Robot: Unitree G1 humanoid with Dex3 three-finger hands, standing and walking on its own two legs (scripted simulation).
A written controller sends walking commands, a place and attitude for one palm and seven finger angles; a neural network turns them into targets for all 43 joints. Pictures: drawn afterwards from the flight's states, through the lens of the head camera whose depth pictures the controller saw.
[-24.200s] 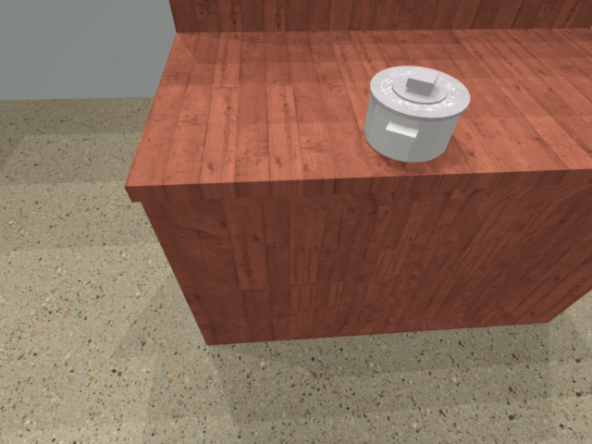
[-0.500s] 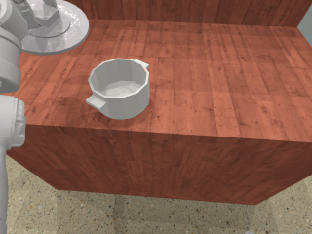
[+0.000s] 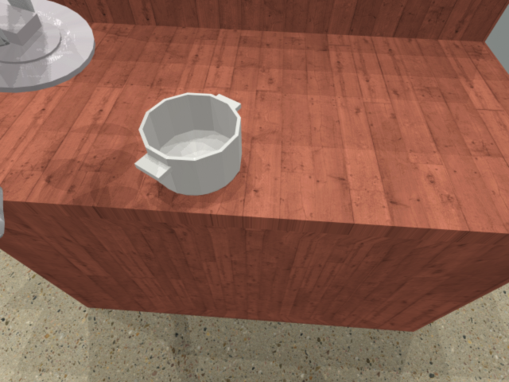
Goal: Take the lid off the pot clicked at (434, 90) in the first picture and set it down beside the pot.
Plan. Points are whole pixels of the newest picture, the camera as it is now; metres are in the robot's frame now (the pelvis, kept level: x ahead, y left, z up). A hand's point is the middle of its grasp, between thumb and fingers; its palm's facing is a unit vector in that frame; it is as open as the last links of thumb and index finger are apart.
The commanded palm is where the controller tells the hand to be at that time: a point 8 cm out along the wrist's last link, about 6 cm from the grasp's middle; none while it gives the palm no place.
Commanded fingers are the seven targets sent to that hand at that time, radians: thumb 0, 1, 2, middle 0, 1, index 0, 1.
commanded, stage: move the lid sideways beside the pot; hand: left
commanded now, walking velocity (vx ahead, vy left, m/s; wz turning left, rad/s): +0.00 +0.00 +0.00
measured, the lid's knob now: (11, 24) +0.51 +0.29 +0.28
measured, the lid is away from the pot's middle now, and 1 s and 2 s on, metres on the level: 0.21 0.23 0.23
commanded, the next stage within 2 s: lower the lid onto the table in 0.42 s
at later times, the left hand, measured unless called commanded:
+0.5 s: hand out of the picture +0.47 +0.32 +0.29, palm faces -0.20 -0.12 -0.97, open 8.0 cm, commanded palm +0.49 +0.31 +0.37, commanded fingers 0.00 0.70 0.99 -1.03 -1.17 -0.68 -1.03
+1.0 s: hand out of the picture +0.48 +0.31 +0.26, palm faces -0.25 -0.18 -0.95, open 8.0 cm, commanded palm +0.50 +0.31 +0.33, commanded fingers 0.00 0.70 0.99 -1.03 -1.17 -0.68 -1.03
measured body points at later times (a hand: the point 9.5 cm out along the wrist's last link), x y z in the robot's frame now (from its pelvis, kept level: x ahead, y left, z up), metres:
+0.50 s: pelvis +0.01 +0.00 +0.00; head +0.06 +0.00 +0.45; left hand +0.48 +0.32 +0.35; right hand +0.04 -0.28 -0.13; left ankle -0.02 +0.08 -0.74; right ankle -0.02 -0.15 -0.74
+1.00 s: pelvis +0.01 +0.00 +0.00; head +0.07 +0.00 +0.44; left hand +0.49 +0.32 +0.32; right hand +0.03 -0.28 -0.12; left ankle -0.02 +0.08 -0.74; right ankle -0.02 -0.15 -0.74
